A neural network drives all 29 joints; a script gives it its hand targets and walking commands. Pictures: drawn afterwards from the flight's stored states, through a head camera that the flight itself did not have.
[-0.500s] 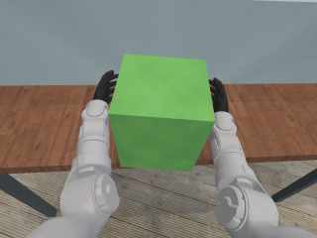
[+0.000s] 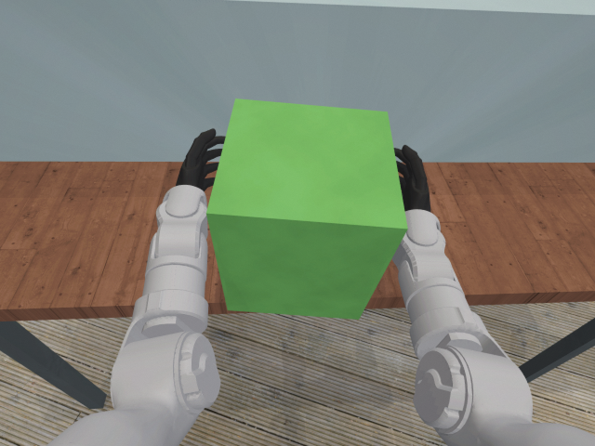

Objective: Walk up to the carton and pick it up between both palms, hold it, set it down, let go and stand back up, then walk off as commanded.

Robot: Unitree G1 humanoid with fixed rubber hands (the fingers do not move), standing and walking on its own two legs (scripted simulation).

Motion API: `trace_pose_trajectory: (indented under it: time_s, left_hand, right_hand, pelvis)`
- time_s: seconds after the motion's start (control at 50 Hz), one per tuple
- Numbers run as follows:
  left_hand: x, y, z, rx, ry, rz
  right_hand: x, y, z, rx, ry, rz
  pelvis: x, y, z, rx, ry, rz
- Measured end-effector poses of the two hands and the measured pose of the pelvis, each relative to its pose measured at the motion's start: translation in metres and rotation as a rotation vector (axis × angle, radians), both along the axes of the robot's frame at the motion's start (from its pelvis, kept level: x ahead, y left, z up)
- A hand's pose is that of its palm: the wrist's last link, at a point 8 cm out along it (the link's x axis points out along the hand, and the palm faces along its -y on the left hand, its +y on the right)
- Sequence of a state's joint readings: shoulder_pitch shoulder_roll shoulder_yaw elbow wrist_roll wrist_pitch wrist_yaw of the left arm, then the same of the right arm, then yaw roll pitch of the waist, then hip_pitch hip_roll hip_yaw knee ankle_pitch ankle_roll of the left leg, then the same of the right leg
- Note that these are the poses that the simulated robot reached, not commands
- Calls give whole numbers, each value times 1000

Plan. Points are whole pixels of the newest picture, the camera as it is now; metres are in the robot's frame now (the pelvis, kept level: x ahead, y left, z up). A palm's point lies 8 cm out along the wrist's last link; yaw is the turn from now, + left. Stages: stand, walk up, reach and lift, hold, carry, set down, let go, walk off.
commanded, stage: reach and lift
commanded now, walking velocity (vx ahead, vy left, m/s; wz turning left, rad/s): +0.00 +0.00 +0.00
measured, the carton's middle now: (302, 217) +0.40 +0.05 +0.07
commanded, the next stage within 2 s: none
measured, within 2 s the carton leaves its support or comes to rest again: neither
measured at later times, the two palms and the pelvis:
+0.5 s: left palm (196, 173) +0.39 +0.19 +0.15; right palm (428, 192) +0.39 -0.11 +0.15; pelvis -0.01 +0.00 +0.00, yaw +0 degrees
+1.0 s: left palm (208, 156) +0.38 +0.16 +0.19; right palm (461, 168) +0.38 -0.14 +0.20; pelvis -0.01 +0.00 +0.00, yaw -1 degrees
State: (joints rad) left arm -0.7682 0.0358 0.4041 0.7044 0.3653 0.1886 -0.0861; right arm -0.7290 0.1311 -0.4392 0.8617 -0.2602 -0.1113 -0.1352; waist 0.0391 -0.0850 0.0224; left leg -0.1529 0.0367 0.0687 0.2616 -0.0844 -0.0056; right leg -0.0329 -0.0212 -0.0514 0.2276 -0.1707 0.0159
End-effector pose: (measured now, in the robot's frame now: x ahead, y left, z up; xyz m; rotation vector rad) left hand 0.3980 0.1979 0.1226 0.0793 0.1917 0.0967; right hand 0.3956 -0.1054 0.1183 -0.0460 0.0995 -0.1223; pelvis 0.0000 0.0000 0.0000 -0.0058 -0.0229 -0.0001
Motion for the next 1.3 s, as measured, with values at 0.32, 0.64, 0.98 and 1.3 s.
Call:
trace_pose_trajectory:
  time_s: [0.32,0.64,0.98,1.3]
  left_hand:
    - [-1,-11,26,-7,-27,-26]
    - [-7,-11,46,1,-21,3]
    - [-17,-32,68,20,-9,5]
    - [-31,-37,90,7,-20,15]
  right_hand:
    - [-7,-10,29,25,-35,-24]
    - [-5,-10,49,52,-32,-1]
    - [-12,-31,80,51,-21,14]
    - [-25,-36,105,81,-29,15]
  pelvis:
    - [-4,4,0,2,-37,-2]
    - [-9,4,-1,0,-47,-5]
    - [-10,-2,-2,0,-102,-8]
    - [-19,-5,-3,-5,-84,-4]
